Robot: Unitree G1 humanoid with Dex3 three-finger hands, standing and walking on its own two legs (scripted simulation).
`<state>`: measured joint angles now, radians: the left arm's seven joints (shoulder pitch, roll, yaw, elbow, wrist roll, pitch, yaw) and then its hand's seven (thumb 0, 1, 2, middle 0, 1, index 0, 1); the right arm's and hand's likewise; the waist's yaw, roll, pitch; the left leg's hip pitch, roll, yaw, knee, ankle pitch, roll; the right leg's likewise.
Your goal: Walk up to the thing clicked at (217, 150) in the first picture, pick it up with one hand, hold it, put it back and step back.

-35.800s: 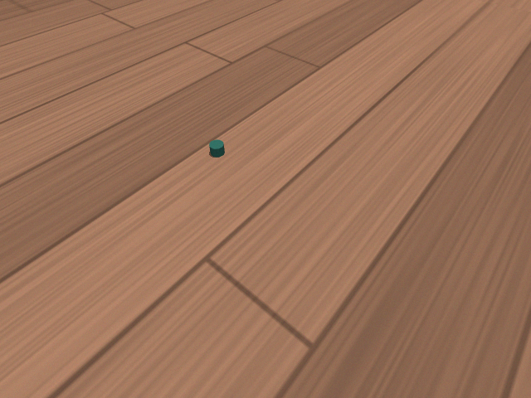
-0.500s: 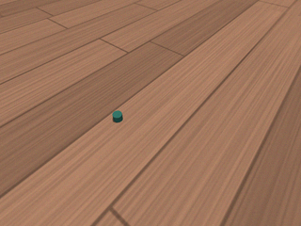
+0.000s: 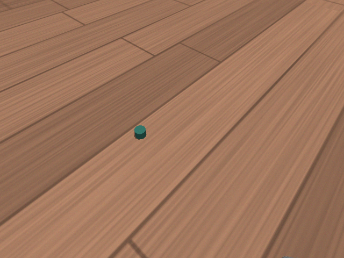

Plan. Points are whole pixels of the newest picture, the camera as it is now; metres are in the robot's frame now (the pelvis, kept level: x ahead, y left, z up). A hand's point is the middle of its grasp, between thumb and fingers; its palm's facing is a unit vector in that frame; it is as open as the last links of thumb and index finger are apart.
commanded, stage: step back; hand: left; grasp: from above
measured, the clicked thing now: (140, 132) +1.03 +0.22 -0.74
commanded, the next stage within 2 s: stand in 0.16 s
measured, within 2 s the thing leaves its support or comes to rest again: neither
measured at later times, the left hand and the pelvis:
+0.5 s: hand out of the picture +0.08 +0.25 -0.14, palm faces -0.02 -0.94 -0.34, open 7.4 cm; pelvis -0.01 +0.00 +0.01, yaw -1 degrees
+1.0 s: hand out of the picture +0.06 +0.25 -0.14, palm faces -0.03 -0.94 -0.34, open 7.4 cm; pelvis -0.01 -0.01 +0.01, yaw -1 degrees
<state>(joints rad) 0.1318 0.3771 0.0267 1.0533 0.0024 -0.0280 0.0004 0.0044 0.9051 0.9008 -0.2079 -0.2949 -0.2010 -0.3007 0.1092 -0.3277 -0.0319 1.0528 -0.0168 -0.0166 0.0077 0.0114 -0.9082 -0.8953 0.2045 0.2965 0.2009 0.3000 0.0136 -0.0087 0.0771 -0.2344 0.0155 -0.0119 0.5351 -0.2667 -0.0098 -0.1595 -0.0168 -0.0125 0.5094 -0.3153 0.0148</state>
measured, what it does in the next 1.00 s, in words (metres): stands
